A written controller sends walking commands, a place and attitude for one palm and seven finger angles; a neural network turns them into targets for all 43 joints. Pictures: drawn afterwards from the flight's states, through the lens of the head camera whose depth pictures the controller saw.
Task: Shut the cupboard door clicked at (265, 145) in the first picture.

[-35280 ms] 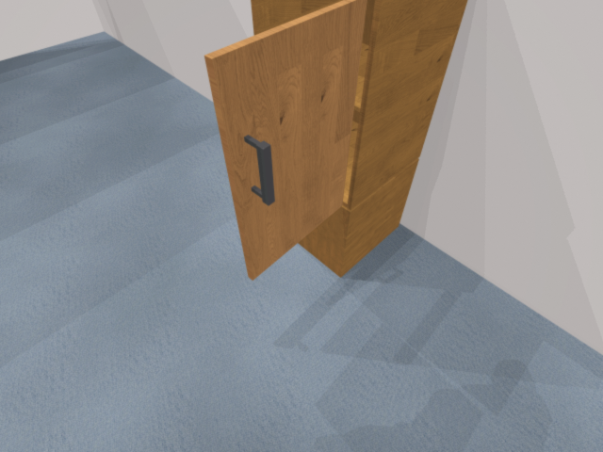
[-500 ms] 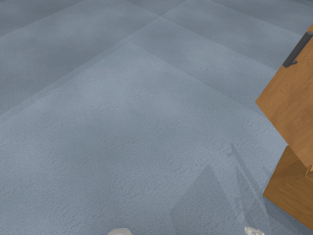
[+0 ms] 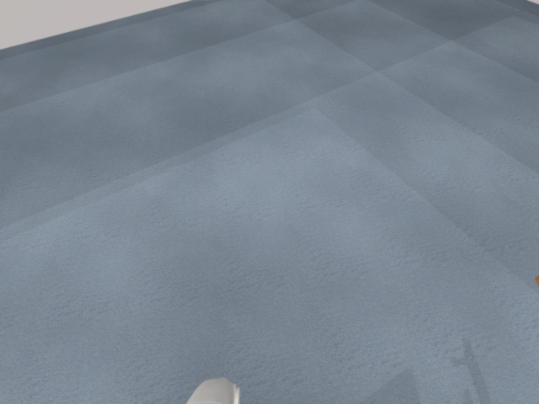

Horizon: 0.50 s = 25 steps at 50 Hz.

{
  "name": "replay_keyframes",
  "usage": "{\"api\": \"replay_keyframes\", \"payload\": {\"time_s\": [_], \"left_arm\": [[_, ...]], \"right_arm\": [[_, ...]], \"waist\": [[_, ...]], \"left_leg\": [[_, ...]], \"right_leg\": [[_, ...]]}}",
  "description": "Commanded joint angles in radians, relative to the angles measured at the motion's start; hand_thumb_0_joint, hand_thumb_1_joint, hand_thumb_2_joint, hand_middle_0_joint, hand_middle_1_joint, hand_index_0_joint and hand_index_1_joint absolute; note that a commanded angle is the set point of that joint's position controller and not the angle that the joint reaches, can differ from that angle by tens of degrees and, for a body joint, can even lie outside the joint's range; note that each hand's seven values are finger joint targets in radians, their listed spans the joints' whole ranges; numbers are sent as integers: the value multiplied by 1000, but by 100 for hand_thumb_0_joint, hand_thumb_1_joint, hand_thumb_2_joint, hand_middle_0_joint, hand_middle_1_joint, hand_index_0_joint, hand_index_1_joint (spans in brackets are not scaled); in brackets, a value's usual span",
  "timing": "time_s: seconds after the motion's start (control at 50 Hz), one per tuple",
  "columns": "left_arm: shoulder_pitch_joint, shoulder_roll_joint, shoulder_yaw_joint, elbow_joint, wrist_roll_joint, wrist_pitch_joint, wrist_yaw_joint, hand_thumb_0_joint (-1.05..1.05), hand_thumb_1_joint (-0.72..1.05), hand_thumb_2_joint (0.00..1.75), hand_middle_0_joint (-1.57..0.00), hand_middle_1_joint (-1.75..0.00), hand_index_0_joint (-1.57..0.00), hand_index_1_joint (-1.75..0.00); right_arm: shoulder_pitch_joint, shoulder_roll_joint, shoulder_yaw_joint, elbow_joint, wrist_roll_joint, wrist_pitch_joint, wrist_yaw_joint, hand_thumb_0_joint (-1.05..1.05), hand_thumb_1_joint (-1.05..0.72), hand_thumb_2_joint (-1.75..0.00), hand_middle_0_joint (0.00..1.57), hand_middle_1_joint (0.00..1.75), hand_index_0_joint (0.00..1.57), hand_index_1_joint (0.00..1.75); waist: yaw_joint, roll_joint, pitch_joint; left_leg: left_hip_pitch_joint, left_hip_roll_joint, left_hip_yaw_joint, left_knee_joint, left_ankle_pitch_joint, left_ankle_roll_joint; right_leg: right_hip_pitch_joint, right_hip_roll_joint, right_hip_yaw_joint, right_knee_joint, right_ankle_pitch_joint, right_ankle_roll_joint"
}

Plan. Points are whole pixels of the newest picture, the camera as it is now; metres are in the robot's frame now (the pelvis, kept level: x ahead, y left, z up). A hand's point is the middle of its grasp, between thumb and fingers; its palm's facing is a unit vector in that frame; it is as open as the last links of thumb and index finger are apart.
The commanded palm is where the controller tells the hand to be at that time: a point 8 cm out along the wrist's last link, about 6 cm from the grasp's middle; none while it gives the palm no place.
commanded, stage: walk to a spot facing it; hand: left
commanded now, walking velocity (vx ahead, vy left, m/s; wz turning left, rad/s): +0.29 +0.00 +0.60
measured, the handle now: out of the picture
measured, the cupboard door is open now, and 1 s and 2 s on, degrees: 58 58 58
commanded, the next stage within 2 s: turn to face it in 0.36 s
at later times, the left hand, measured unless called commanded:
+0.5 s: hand (120, 347) +0.23 +0.29 -0.16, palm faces +0.29 -0.93 -0.23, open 7.4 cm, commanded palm none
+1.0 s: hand (154, 286) +0.35 +0.26 -0.17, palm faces +0.15 -0.96 -0.22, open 7.2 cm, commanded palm none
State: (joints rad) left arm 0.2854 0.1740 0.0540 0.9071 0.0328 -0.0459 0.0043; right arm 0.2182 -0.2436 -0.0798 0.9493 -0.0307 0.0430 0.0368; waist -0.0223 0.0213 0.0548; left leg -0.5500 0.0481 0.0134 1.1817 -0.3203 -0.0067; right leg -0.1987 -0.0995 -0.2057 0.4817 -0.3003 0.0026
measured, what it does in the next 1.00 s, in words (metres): walks ahead: left foot, then right foot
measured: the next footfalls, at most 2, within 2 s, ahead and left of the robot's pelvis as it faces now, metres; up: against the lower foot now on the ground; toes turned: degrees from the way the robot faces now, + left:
left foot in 0.24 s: +0.20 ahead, +0.15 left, +0.00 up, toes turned +16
right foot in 0.68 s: +0.42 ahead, -0.03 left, +0.00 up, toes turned +10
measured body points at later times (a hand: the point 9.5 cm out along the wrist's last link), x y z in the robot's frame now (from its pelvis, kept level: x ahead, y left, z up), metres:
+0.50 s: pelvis +0.19 +0.06 +0.00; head +0.24 +0.09 +0.45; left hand +0.22 +0.34 -0.14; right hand +0.31 -0.16 -0.14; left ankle +0.16 +0.14 -0.74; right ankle +0.28 -0.10 -0.67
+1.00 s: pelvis +0.33 +0.06 +0.00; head +0.37 +0.07 +0.44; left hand +0.35 +0.31 -0.15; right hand +0.44 -0.17 -0.14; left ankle +0.32 +0.20 -0.71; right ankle +0.38 -0.04 -0.74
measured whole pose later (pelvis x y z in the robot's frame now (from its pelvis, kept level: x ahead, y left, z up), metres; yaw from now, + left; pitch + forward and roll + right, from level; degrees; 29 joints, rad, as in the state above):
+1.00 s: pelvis +0.33 +0.06 +0.00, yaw +4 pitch +1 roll +0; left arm 0.24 0.19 0.08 0.95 0.02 0.03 0.01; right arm 0.16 -0.19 -0.05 0.93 -0.01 0.03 -0.02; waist 0.02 -0.01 0.07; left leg -0.39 0.03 0.00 0.76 -0.40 -0.05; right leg -0.32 0.06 0.07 0.47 -0.17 -0.03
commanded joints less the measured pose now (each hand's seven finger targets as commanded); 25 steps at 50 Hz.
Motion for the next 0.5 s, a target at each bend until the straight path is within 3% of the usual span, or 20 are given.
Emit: {"api": "replay_keyframes", "payload": {"time_s": [0.0, 0.04, 0.08, 0.12, 0.14, 0.16, 0.18, 0.2, 0.22, 0.24, 0.26, 0.28, 0.3, 0.32, 0.36, 0.42, 0.44, 0.48], "left_arm": [[114, 161, 45, -1, 1, -35, 13, 0, 90, 90, -20, -30, -20, -30], [135, 168, 46, 12, 1, -34, 13, 0, 90, 90, -20, -30, -20, -30], [145, 178, 48, 19, 1, -33, 13, 0, 90, 90, -20, -30, -20, -30], [134, 201, 55, 18, 0, -29, 11, 0, 90, 90, -20, -30, -20, -30], [117, 213, 59, 14, -1, -28, 11, 0, 90, 90, -20, -30, -20, -30], [91, 232, 62, 10, -7, -25, 9, 0, 90, 90, -20, -30, -20, -30], [80, 227, 63, 0, -12, -21, 4, 0, 90, 90, -20, -30, -20, -30], [88, 171, 59, -36, -17, -14, -12, 0, 90, 90, -20, -30, -20, -30], [-27, 158, 42, -114, -21, -12, -18, 0, 90, 90, -20, -30, -20, -30], [-100, 163, 46, -143, -17, -8, -5, 0, 90, 90, -20, -30, -20, -30], [-91, 126, 45, -126, -17, -2, -2, 0, 90, 90, -20, -30, -20, -30], [-85, 135, 50, -103, -9, 7, -9, 0, 90, 90, -20, -30, -20, -30], [-51, 137, 53, -81, -2, 13, -18, 0, 90, 90, -20, -30, -20, -30], [-13, 125, 55, -63, 3, 21, -23, 0, 90, 90, -20, -30, -20, -30], [0, 114, 53, -57, 1, 30, -24, 0, 90, 90, -20, -30, -20, -30], [-71, 120, 47, -89, -3, 35, -23, 0, 90, 90, -20, -30, -20, -30], [-91, 114, 41, -94, -4, 37, -21, 0, 90, 90, -20, -30, -20, -30], [-100, 92, 24, -90, -8, 37, -16, 0, 90, 90, -20, -30, -20, -30]], "right_arm": [[-133, 11, 13, -119, 6, -38, 21, 0, -90, -90, 20, 30, 20, 30], [-171, 23, 22, -137, 5, -42, 27, 0, -90, -90, 20, 30, 20, 30], [-207, 13, 26, -158, 6, -49, 30, 0, -90, -90, 20, 30, 20, 30], [-186, -1, 22, -160, 6, -56, 29, 0, -90, -90, 20, 30, 20, 30], [-141, -14, 17, -153, 5, -59, 23, 0, -90, -90, 20, 30, 20, 30], [-51, -42, 8, -131, 1, -61, 17, 0, -90, -90, 20, 30, 20, 30], [81, -93, -9, -95, -3, -64, 8, 0, -90, -90, 20, 30, 20, 30], [213, -236, -44, -75, -16, -68, -5, 0, -90, -90, 20, 30, 20, 30], [288, -322, -59, -56, -2, -65, -20, 0, -90, -90, 20, 30, 20, 30], [251, -312, -52, -54, 5, -66, -28, 0, -90, -90, 20, 30, 20, 30], [161, -277, -41, -84, 4, -70, -39, 0, -90, -90, 20, 30, 20, 30], [84, -212, -24, -107, 4, -74, -43, 0, -90, -90, 20, 30, 20, 30], [20, -172, -9, -117, 1, -81, -45, 0, -90, -90, 20, 30, 20, 30], [6, -149, 0, -119, 0, -90, -47, 0, -90, -90, 20, 30, 20, 30], [14, -140, 3, -111, 5, -98, -47, 0, -90, -90, 20, 30, 20, 30], [47, -137, 3, -90, 9, -99, -47, 0, -90, -90, 20, 30, 20, 30], [59, -126, 3, -82, 10, -97, -48, 0, -90, -90, 20, 30, 20, 30], [81, -100, 10, -60, 8, -95, -54, 0, -90, -90, 20, 30, 20, 30]], "waist": [[53, -151, -7], [64, -165, -5], [72, -172, -1], [56, -181, -15], [25, -180, -37], [-28, -164, -80], [-97, -92, -156], [-151, 187, -261], [-181, 235, -274], [-159, 89, -207], [-113, 142, -164], [-81, 147, -93], [-33, 136, -55], [-9, 101, -63], [6, 73, -89], [4, 59, -71], [3, 37, -60], [7, 51, -67]], "left_leg": [[-149, 31, 40, -188, 31, -7], [-127, 22, 75, -312, 38, 2], [-78, 18, 94, -422, 32, 18], [15, -13, 127, -489, -2, 43], [106, -42, 152, -519, -10, 57], [262, -82, 179, -565, 32, 69], [501, -78, 152, -646, 87, 84], [760, 177, -248, -696, 124, 190], [823, 372, -573, -819, 288, 296], [682, 394, -529, -854, 179, 287], [569, 353, -485, -872, 44, 262], [434, 295, -416, -908, -44, 225], [342, 243, -342, -917, -40, 192], [331, 207, -288, -919, 42, 183], [364, 177, -235, -915, 180, 192], [405, 174, -240, -918, 314, 216], [421, 164, -220, -912, 384, 213], [442, 158, -157, -884, 506, 207]], "right_leg": [[215, -247, 81, -226, 364, -83], [251, -249, 26, -201, 453, -74], [262, -276, 16, -171, 502, -75], [259, -292, -11, -109, 603, -72], [237, -290, -33, -39, 682, -64], [172, -270, -79, 83, 706, -44], [49, -236, -104, 299, 596, -13], [-259, -100, -104, 645, 91, 48], [-496, -5, 47, 840, -316, 58], [-526, -34, 152, 880, -271, 41], [-535, -65, 180, 877, -210, 43], [-495, -84, 208, 831, -143, 44], [-438, -86, 212, 775, -93, 48], [-414, -70, 202, 740, -45, 54], [-402, -51, 194, 667, 1, 68], [-435, -39, 201, 556, 49, 84], [-433, -28, 193, 520, 69, 86], [-372, -16, 179, 396, 103, 76]]}}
